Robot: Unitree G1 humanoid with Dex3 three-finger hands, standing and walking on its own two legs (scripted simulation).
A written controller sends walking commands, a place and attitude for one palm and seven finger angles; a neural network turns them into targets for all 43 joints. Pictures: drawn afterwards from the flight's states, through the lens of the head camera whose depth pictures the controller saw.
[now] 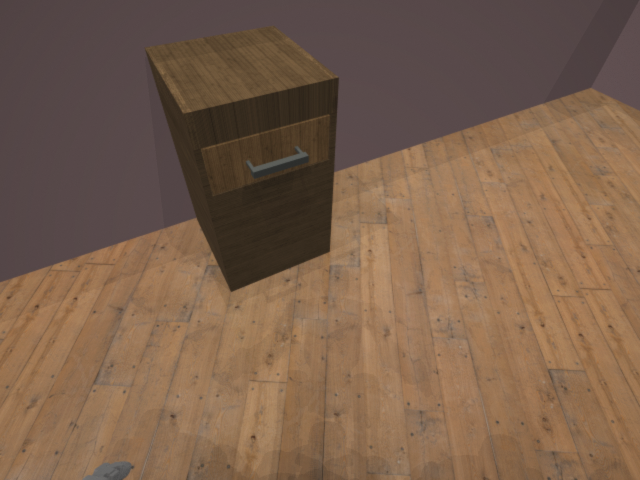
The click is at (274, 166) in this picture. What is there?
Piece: drawer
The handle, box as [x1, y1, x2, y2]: [246, 146, 308, 178]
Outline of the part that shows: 308,155 305,152 302,152 296,146 295,150 298,153 295,155 253,167 248,160 246,161 246,163 251,170 251,174 255,178 308,161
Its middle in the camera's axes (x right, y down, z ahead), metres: -0.13 -0.23 +1.13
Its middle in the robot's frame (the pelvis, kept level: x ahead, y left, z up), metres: +0.98 +0.17 -0.20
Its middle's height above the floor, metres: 0.57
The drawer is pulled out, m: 0.00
